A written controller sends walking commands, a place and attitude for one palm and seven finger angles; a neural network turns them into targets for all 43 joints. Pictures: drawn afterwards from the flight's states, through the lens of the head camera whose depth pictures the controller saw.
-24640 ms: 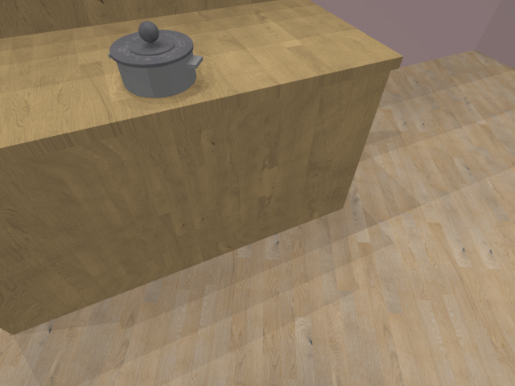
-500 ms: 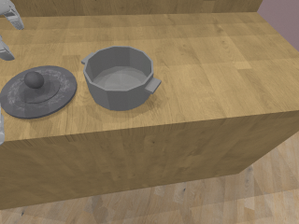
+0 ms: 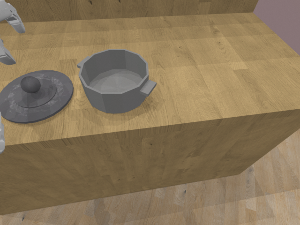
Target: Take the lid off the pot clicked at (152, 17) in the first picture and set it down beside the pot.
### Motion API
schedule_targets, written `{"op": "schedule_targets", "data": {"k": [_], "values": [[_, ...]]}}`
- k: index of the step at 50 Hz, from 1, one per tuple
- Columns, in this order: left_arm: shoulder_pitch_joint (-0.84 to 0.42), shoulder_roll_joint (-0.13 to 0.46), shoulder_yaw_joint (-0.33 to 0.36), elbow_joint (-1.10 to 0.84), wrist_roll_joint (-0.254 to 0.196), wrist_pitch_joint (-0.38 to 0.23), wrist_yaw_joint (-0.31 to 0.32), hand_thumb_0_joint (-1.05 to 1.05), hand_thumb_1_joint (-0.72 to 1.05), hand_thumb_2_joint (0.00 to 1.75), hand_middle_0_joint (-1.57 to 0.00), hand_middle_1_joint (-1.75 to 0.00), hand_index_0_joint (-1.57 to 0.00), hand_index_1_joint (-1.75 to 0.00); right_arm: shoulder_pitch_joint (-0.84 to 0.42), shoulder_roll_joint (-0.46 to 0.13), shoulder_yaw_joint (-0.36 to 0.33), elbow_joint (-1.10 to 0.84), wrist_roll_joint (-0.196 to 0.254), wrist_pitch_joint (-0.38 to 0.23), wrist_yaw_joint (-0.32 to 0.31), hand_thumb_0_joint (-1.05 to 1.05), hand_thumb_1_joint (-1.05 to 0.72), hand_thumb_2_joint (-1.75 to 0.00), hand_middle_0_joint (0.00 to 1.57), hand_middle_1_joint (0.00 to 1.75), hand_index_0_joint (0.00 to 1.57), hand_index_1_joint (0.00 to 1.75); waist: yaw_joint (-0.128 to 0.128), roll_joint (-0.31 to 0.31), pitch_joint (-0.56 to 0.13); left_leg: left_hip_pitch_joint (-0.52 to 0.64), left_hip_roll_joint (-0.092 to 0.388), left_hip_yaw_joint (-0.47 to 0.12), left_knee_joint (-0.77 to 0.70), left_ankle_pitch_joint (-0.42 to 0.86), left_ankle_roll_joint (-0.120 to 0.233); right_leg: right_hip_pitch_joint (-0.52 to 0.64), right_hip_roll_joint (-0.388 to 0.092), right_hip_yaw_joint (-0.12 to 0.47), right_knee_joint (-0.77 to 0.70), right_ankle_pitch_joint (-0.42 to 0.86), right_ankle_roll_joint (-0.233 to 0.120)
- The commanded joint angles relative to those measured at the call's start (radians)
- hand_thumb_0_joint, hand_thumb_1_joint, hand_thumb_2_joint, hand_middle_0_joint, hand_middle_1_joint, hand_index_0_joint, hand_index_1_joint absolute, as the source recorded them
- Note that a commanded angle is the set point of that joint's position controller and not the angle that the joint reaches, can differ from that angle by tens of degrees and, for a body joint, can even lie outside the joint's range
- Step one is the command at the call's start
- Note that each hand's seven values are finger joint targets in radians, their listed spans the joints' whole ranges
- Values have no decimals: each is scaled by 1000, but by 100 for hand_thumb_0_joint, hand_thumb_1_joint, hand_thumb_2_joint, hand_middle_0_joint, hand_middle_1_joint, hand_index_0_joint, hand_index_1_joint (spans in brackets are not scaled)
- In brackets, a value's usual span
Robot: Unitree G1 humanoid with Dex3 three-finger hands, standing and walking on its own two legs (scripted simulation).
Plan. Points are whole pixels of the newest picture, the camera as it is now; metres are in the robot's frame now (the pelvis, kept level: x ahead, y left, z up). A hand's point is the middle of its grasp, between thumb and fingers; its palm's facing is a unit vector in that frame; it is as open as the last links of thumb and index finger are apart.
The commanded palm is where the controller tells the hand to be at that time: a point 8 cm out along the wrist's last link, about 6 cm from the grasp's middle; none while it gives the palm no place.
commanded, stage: draw the hand back to the body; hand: left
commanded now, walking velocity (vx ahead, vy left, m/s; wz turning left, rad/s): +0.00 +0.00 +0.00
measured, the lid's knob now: (30, 84) +0.50 +0.32 +0.09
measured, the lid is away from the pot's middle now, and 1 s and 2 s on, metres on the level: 0.24 0.24 0.24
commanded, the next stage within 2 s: none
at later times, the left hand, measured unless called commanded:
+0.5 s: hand (7, 45) +0.41 +0.25 +0.27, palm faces +0.36 -0.89 -0.30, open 11.0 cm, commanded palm +0.35 +0.29 +0.29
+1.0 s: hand out of the picture +0.33 +0.22 +0.28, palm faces +0.48 -0.85 -0.20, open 8.9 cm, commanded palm +0.27 +0.26 +0.28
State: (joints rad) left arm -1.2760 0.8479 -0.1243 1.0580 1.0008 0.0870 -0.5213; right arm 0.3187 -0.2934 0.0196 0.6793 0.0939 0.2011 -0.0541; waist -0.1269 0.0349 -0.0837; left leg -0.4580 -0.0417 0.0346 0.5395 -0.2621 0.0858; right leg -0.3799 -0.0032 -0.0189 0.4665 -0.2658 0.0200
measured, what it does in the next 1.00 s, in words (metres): shifts its weight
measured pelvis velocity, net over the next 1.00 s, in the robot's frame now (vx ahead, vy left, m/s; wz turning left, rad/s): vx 0.00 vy -0.05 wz -0.02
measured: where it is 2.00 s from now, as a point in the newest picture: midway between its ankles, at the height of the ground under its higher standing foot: outside the picture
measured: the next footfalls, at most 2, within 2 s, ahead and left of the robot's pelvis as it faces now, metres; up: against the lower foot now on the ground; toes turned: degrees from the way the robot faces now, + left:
none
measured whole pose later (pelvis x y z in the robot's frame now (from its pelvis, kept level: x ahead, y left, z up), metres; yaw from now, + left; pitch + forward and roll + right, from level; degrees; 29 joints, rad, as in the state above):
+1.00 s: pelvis +0.00 -0.05 +0.01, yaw -1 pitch -2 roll -1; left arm -0.28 0.47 0.41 0.02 -0.10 -0.06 0.07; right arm 0.19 -0.28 0.02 0.67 0.04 -0.02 -0.05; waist 0.03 0.05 0.00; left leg -0.13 0.02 0.03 0.40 -0.24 0.01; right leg -0.06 0.06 -0.01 0.34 -0.24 -0.05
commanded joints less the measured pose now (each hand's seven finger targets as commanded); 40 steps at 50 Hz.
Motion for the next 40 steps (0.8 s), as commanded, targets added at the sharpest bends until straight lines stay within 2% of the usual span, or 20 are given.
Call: {"op": "schedule_targets", "data": {"k": [1,5,8,9,12,13,14,15,16,17,20,24,25,27,29,31,34,36,38,40], "values": [[-330,294,113,-259,-22,9,34,0,-10,84,-44,-69,-44,-69,-44,-158,-42,-145,6,-16,-3,0,-90,-90,20,30,20,30,53,44,-389,346,18,-63,-4,554,-1,82,51,-21,-17,303,-56],[-358,322,147,-455,-37,24,35,0,-10,84,-44,-69,-44,-69,-83,-159,-49,-167,8,-11,3,0,-90,-90,20,30,20,30,52,108,-421,416,26,-83,-3,615,0,72,48,-17,-22,303,-60],[-232,323,183,-543,-68,28,33,0,-10,84,-44,-69,-44,-69,-102,-158,-50,-192,6,-23,8,0,-90,-90,20,30,20,30,65,150,-444,486,32,-101,12,732,-10,62,47,-22,-22,315,-65],[-211,338,205,-562,-67,32,31,0,-10,84,-44,-69,-44,-69,-109,-150,-45,-193,6,-21,13,0,-90,-90,20,30,20,30,72,124,-454,480,33,-108,5,715,-13,75,46,-20,-17,297,-59],[-69,275,174,-494,-96,60,21,0,-10,84,-44,-69,-44,-69,-137,-148,-32,-201,17,-16,14,0,-90,-90,20,30,20,30,81,26,-328,386,27,-90,-22,595,-9,86,44,-33,-27,273,-57],[-182,16,371,-698,-719,-75,201,0,-10,84,-44,-69,-44,-69,33,-84,-56,-276,-3,-82,6,0,-90,-90,20,30,20,30,40,60,-258,550,104,-92,-50,538,-54,-28,42,-50,-59,212,-83],[-41,12,338,-632,-764,-112,298,0,-10,84,-44,-69,-44,-69,-23,-112,-31,-251,-11,-99,-2,0,-90,-90,20,30,20,30,54,39,-248,620,138,-161,-75,460,-59,-36,36,-25,-60,95,-81],[11,-70,283,-668,-785,-123,345,0,-10,84,-44,-69,-44,-69,-65,-105,-27,-261,-12,-107,-5,0,-90,-90,20,30,20,30,57,29,-218,622,153,-189,-116,368,-61,-61,39,-22,-66,18,-79],[48,-80,327,-679,-871,-131,390,0,-10,84,-44,-69,-44,-69,-69,-114,-31,-264,-15,-119,-13,0,-90,-90,20,30,20,30,60,-25,-201,593,155,-174,-132,289,-45,-30,36,-10,-77,2,-78],[72,-21,390,-684,-917,-139,432,0,-10,84,-44,-69,-44,-69,-78,-128,-28,-248,-18,-126,-20,0,-90,-90,20,30,20,30,75,-49,-198,544,140,-143,-133,249,-32,26,34,-4,-87,51,-77],[35,77,505,-726,-975,-167,522,0,-5,84,-43,-67,-43,-67,-105,-128,-14,-210,-27,-139,-34,0,-90,-90,20,30,20,30,90,-59,-178,418,93,-62,-144,170,-34,162,29,-3,-118,160,-79],[11,-2,484,-1003,-1017,-221,569,0,5,85,-40,-63,-40,-63,-170,-105,-12,-209,-39,-209,-20,0,-90,-90,20,30,20,30,99,276,-233,557,108,-81,-145,359,-71,157,31,-2,-121,185,-85],[93,3,521,-1009,-1024,-221,581,0,7,85,-40,-62,-40,-62,-169,-100,-15,-202,-46,-223,-14,0,-90,-90,20,30,20,30,109,290,-245,569,111,-81,-136,415,-76,176,33,-3,-121,206,-86],[228,-11,547,-969,-1035,-209,592,0,12,85,-39,-60,-39,-60,-158,-104,-18,-185,-51,-233,-5,0,-90,-90,20,30,20,30,119,221,-219,526,106,-63,-133,460,-79,215,36,-8,-124,260,-83],[357,-16,572,-903,-1048,-196,595,0,17,86,-37,-58,-37,-58,-157,-114,-22,-170,-55,-227,-3,0,-90,-90,20,30,20,30,124,67,-166,442,99,-33,-132,416,-57,255,37,-9,-130,312,-75],[431,-25,579,-922,-1061,-190,593,0,22,86,-36,-56,-36,-56,-163,-115,-27,-175,-49,-225,-3,0,-90,-90,20,30,20,30,129,-23,-168,407,89,-7,-140,359,-45,300,32,-9,-133,349,-68],[409,-62,540,-1090,-1074,-212,587,0,30,86,-34,-53,-34,-53,-217,-113,-28,-187,-41,-243,0,0,-90,-90,20,30,20,30,131,46,-189,450,81,1,-138,379,-35,297,25,3,-136,368,-63],[422,-49,567,-1188,-1076,-222,598,0,35,87,-33,-51,-33,-51,-221,-107,-32,-184,-41,-263,1,0,-90,-90,20,30,20,30,137,103,-238,499,82,-5,-126,459,-35,303,25,7,-128,400,-62],[467,-22,603,-1181,-1075,-216,609,0,40,87,-32,-49,-32,-49,-215,-113,-33,-166,-47,-266,-1,0,-90,-90,20,30,20,30,140,97,-219,498,78,-1,-120,472,-33,308,23,10,-126,424,-60],[565,-9,649,-1078,-1079,-200,616,0,45,87,-31,-47,-31,-47,-214,-114,-34,-145,-52,-259,-7,0,-90,-90,20,30,20,30,144,-14,-159,432,68,13,-131,391,-30,316,22,7,-138,433,-55]]}}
